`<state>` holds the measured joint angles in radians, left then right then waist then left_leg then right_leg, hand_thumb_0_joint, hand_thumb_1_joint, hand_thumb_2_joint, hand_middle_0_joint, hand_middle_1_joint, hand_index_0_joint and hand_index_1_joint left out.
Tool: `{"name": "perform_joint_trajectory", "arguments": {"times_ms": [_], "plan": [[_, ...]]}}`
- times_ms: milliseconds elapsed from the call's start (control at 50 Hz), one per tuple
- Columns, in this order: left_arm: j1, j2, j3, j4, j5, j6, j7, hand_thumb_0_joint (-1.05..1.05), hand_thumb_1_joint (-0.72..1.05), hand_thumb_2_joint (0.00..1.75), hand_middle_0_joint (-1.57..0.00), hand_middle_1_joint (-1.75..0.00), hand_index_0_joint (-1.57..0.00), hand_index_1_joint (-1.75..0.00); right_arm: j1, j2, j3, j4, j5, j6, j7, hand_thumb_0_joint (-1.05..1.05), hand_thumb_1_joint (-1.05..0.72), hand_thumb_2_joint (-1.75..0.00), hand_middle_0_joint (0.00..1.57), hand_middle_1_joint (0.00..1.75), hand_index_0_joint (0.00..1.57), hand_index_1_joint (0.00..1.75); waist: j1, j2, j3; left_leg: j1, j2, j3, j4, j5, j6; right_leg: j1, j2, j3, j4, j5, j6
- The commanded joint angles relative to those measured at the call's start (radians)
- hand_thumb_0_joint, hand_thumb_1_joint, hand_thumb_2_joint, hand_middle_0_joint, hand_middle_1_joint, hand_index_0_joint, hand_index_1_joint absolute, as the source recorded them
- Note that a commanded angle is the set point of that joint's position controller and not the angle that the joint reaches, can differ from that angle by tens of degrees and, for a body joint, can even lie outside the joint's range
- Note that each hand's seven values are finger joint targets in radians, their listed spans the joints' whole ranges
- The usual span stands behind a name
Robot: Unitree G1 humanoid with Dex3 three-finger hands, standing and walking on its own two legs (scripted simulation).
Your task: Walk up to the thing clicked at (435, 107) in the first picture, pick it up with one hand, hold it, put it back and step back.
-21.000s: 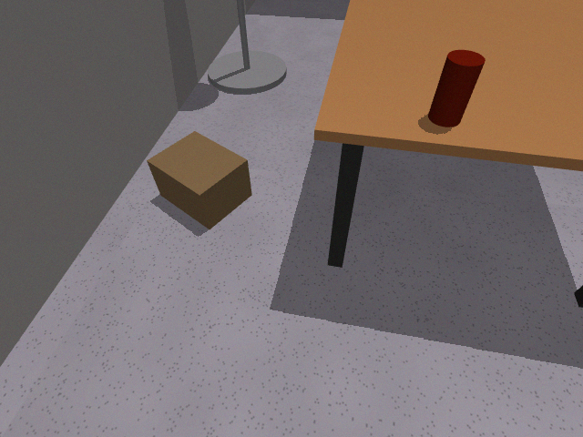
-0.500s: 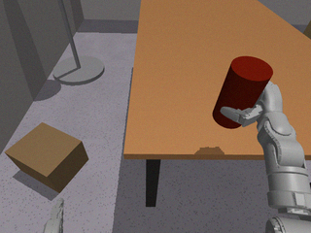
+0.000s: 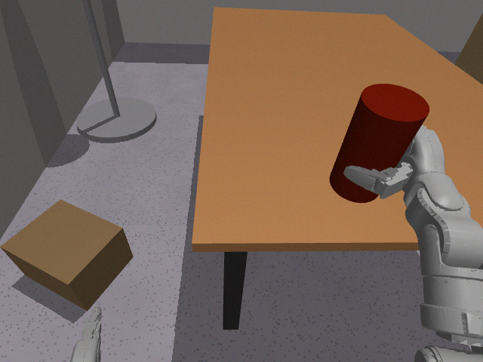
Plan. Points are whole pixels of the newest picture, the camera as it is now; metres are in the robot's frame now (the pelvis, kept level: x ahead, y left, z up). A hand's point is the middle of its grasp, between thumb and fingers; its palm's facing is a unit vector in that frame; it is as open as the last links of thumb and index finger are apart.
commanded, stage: hold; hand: right
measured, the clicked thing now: (371, 148) +0.35 -0.17 +0.23
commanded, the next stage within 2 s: none
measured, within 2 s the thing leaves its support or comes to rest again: neither
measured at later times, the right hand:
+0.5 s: hand (384, 149) +0.34 -0.18 +0.23, palm faces +0.13 +0.99 -0.04, open 11.1 cm
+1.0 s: hand (390, 147) +0.33 -0.18 +0.24, palm faces +0.12 +0.99 -0.03, open 11.1 cm
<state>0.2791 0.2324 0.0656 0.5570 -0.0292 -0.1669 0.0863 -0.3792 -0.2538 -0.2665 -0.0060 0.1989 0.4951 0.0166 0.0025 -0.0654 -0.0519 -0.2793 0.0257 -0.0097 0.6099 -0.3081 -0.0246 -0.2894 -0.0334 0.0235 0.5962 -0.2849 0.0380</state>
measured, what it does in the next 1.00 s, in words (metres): stands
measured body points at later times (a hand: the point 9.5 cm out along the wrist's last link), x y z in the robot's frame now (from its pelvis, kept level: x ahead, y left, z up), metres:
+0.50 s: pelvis +0.00 +0.00 +0.00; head -0.03 +0.03 +0.45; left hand +0.17 +0.26 -0.07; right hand +0.33 -0.23 +0.24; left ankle +0.01 +0.13 -0.73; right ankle +0.02 -0.15 -0.73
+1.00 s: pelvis +0.00 +0.00 +0.00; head -0.04 +0.03 +0.45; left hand +0.17 +0.25 -0.07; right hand +0.32 -0.23 +0.25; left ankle +0.01 +0.13 -0.73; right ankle +0.02 -0.15 -0.73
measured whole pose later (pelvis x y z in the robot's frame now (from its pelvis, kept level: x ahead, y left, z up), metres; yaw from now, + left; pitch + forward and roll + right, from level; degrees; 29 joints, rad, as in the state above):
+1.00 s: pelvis +0.00 +0.00 +0.00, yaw +0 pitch -2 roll +0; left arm 0.25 0.24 0.08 0.62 -0.03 -0.24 0.08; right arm -0.38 -0.28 -0.30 -0.17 0.23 0.69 0.04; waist -0.01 -0.08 -0.07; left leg -0.26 0.03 0.00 0.60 -0.30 -0.03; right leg -0.28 -0.03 0.03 0.59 -0.28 0.03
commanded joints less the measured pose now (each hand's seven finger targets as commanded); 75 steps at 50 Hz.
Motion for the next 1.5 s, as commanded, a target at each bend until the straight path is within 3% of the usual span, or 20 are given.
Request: {"name": "perform_joint_trajectory", "arguments": {"times_ms": [0,60,120,160,200,240,320,480,540,640,820,880,1000,1060,1120,1180,1240,1380,1440,1480], "plan": [[-0.137,0.124,0.055,-0.19,0.003,-0.074,0.007,0.0,-0.55,0.05,-0.04,-0.05,-0.04,-0.05,-0.529,-0.233,-0.089,-0.384,0.027,-0.104,-0.01,0.0,-0.02,-1.3,1.21,1.42,1.27,1.42,-0.01,0.027,-0.273,0.021,-0.021,0.059,-0.11,0.181,0.008,0.155,0.039,-0.037,-0.073,0.151,-0.042],[-0.124,0.113,0.05,-0.219,0.003,-0.082,0.012,0.0,-0.53,0.04,-0.04,-0.05,-0.05,-0.05,-0.508,-0.249,-0.112,-0.425,0.034,-0.097,-0.017,0.0,-0.04,-1.31,1.22,1.43,1.28,1.43,-0.019,0.036,-0.324,0.065,-0.02,0.062,-0.098,0.251,0.005,0.177,0.039,-0.036,-0.058,0.225,-0.042],[-0.122,0.093,0.038,-0.173,-0.001,-0.077,0.011,0.0,-0.54,0.05,-0.04,-0.05,-0.04,-0.05,-0.494,-0.238,-0.109,-0.411,0.041,-0.078,-0.018,0.0,-0.03,-1.32,1.23,1.44,1.29,1.44,-0.015,0.027,-0.254,0.033,-0.021,0.059,-0.11,0.214,0.003,0.146,0.042,-0.041,-0.067,0.184,-0.043],[-0.121,0.12,0.072,-0.151,0.001,-0.075,0.017,0.0,-0.54,0.05,-0.04,-0.05,-0.04,-0.05,-0.493,-0.238,-0.116,-0.392,0.041,-0.062,-0.018,0.0,-0.05,-1.33,1.23,1.45,1.29,1.45,-0.005,0.036,-0.238,0.022,-0.021,0.059,-0.117,0.216,0.001,0.146,0.043,-0.042,-0.066,0.179,-0.045],[-0.124,0.094,0.046,-0.13,0.001,-0.08,0.009,0.0,-0.55,0.05,-0.04,-0.05,-0.04,-0.05,-0.497,-0.225,-0.102,-0.399,0.039,-0.048,-0.013,0.0,-0.01,-1.33,1.22,1.44,1.29,1.44,-0.008,0.021,-0.214,0.013,-0.022,0.057,-0.121,0.185,0.001,0.133,0.043,-0.042,-0.073,0.149,-0.044],[-0.14,0.132,0.083,-0.142,0.001,-0.083,0.012,0.0,-0.55,0.05,-0.04,-0.05,-0.05,-0.05,-0.505,-0.228,-0.099,-0.404,0.035,-0.04,-0.009,0.0,-0.02,-1.33,1.23,1.45,1.29,1.45,-0.002,0.025,-0.223,0.009,-0.024,0.06,-0.12,0.184,0.004,0.143,0.041,-0.038,-0.077,0.152,-0.043],[-0.135,0.098,0.044,-0.149,-0.001,-0.09,0.004,0.0,-0.54,0.05,-0.05,-0.05,-0.05,-0.05,-0.504,-0.212,-0.087,-0.417,0.038,-0.022,0.006,0.0,-0.05,-1.33,1.22,1.44,1.28,1.44,-0.003,0.027,-0.239,0.015,-0.026,0.066,-0.111,0.207,0.006,0.159,0.037,-0.032,-0.074,0.184,-0.04],[-0.144,0.115,0.066,-0.104,0.0,-0.102,0.004,0.0,-0.54,0.04,-0.05,-0.06,-0.05,-0.05,-0.49,-0.242,-0.117,-0.466,0.046,0.01,0.011,0.0,-0.05,-1.33,1.22,1.44,1.29,1.44,-0.017,0.004,-0.261,0.035,-0.025,0.069,-0.104,0.237,0.007,0.168,0.037,-0.03,-0.069,0.231,-0.036],[-0.155,0.139,0.087,-0.148,0.001,-0.11,0.008,0.0,-0.54,0.05,-0.05,-0.05,-0.05,-0.05,-0.502,-0.252,-0.128,-0.497,0.05,0.019,0.007,0.0,-0.06,-1.32,1.22,1.43,1.28,1.43,-0.002,0.034,-0.28,0.036,-0.025,0.066,-0.115,0.213,0.004,0.177,0.039,-0.032,-0.074,0.194,-0.041],[-0.156,0.112,0.055,-0.128,0.004,-0.108,0.009,0.0,-0.55,0.05,-0.05,-0.05,-0.05,-0.05,-0.482,-0.257,-0.14,-0.463,0.053,0.041,0.003,0.0,-0.06,-1.32,1.22,1.43,1.28,1.43,-0.016,0.067,-0.253,0.042,-0.018,0.063,-0.122,0.215,-0.004,0.145,0.05,-0.038,-0.064,0.18,-0.048],[-0.177,0.104,0.043,-0.105,-0.001,-0.122,0.005,0.0,-0.55,0.05,-0.05,-0.06,-0.05,-0.05,-0.502,-0.236,-0.111,-0.457,0.051,0.077,0.019,0.0,-0.05,-1.32,1.21,1.42,1.27,1.42,-0.013,0.037,-0.217,0.009,-0.023,0.067,-0.133,0.115,0.004,0.122,0.047,-0.031,-0.089,0.096,-0.044],[-0.177,0.135,0.07,-0.117,-0.002,-0.135,0.005,0.0,-0.54,0.04,-0.05,-0.05,-0.05,-0.05,-0.511,-0.228,-0.107,-0.425,0.055,0.09,0.019,0.0,0.0,-1.34,1.22,1.45,1.29,1.45,-0.001,0.034,-0.225,-0.001,-0.031,0.073,-0.127,0.117,0.005,0.143,0.039,-0.023,-0.095,0.095,-0.04],[-0.16,0.143,0.079,-0.14,0.001,-0.132,0.005,0.0,-0.54,0.04,-0.05,-0.05,-0.05,-0.05,-0.506,-0.278,-0.157,-0.474,0.053,0.076,0.006,0.0,-0.04,-1.33,1.23,1.44,1.29,1.44,-0.017,0.018,-0.252,0.021,-0.028,0.076,-0.117,0.154,0.009,0.15,0.04,-0.024,-0.086,0.143,-0.037],[-0.173,0.081,0.026,-0.122,-0.001,-0.139,0.005,0.0,-0.54,0.05,-0.05,-0.05,-0.05,-0.05,-0.509,-0.246,-0.13,-0.517,0.064,0.06,0.004,0.0,-0.06,-1.33,1.24,1.44,1.3,1.44,-0.027,0.032,-0.244,0.03,-0.024,0.065,-0.118,0.164,0.004,0.136,0.045,-0.032,-0.072,0.142,-0.044],[-0.167,0.132,0.068,-0.152,0.005,-0.141,0.016,0.0,-0.55,0.05,-0.05,-0.05,-0.05,-0.05,-0.477,-0.265,-0.146,-0.513,0.058,0.058,0.001,0.0,-0.03,-1.32,1.22,1.44,1.28,1.44,-0.01,0.065,-0.26,0.032,-0.025,0.064,-0.118,0.159,0.001,0.144,0.044,-0.032,-0.072,0.136,-0.045],[-0.158,0.095,0.036,-0.109,0.003,-0.14,0.016,0.0,-0.55,0.05,-0.05,-0.05,-0.05,-0.05,-0.48,-0.243,-0.122,-0.509,0.053,0.06,0.005,0.0,-0.01,-1.32,1.22,1.44,1.28,1.44,-0.013,0.01,-0.24,0.022,-0.02,0.06,-0.118,0.165,0.003,0.139,0.048,-0.035,-0.068,0.139,-0.044],[-0.163,0.144,0.081,-0.125,0.004,-0.14,0.021,0.0,-0.55,0.05,-0.05,-0.05,-0.05,-0.05,-0.472,-0.249,-0.13,-0.501,0.054,0.069,0.008,0.0,-0.05,-1.34,1.24,1.45,1.3,1.45,-0.001,0.022,-0.26,0.026,-0.023,0.063,-0.114,0.196,0.001,0.157,0.045,-0.033,-0.066,0.171,-0.043],[-0.133,0.094,0.035,-0.116,0.0,-0.133,0.009,0.0,-0.55,0.05,-0.05,-0.05,-0.05,-0.05,-0.455,-0.237,-0.125,-0.482,0.056,0.077,0.021,0.0,-0.03,-1.33,1.23,1.44,1.29,1.44,-0.013,0.04,-0.241,0.03,-0.026,0.073,-0.103,0.233,0.0,0.148,0.043,-0.027,-0.061,0.22,-0.039],[-0.154,0.145,0.086,-0.12,0.002,-0.138,0.014,0.0,-0.55,0.05,-0.05,-0.05,-0.05,-0.05,-0.488,-0.243,-0.127,-0.457,0.056,0.077,0.021,0.0,-0.04,-1.32,1.22,1.43,1.28,1.43,0.001,0.035,-0.215,0.011,-0.029,0.072,-0.112,0.192,0.002,0.146,0.041,-0.026,-0.072,0.175,-0.038],[-0.147,0.129,0.073,-0.103,0.003,-0.139,0.012,0.0,-0.55,0.05,-0.05,-0.05,-0.05,-0.05,-0.496,-0.247,-0.129,-0.484,0.053,0.075,0.019,0.0,-0.06,-1.33,1.23,1.44,1.29,1.44,-0.005,0.016,-0.233,0.012,-0.025,0.068,-0.111,0.199,0.003,0.155,0.042,-0.029,-0.07,0.179,-0.038]]}}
